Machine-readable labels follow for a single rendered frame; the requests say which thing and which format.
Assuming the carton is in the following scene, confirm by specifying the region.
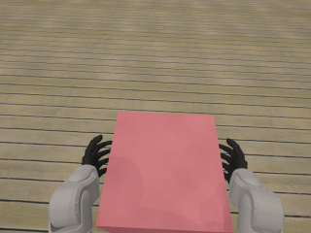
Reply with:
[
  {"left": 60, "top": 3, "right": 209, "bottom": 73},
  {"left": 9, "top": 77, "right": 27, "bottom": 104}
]
[{"left": 95, "top": 112, "right": 234, "bottom": 233}]

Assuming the right robot forearm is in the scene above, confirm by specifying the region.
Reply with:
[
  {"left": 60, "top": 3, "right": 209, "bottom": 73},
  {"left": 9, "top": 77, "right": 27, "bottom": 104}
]
[{"left": 228, "top": 168, "right": 285, "bottom": 233}]

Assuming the left robot forearm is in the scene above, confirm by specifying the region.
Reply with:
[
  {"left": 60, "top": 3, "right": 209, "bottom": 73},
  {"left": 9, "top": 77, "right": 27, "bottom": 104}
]
[{"left": 48, "top": 164, "right": 100, "bottom": 233}]

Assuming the left robot hand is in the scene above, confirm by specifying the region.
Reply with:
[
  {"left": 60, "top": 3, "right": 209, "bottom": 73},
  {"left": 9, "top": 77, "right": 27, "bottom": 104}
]
[{"left": 82, "top": 135, "right": 113, "bottom": 178}]

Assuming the right robot hand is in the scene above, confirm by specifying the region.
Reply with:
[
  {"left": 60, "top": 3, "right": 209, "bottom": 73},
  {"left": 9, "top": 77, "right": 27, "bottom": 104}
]
[{"left": 219, "top": 138, "right": 248, "bottom": 184}]

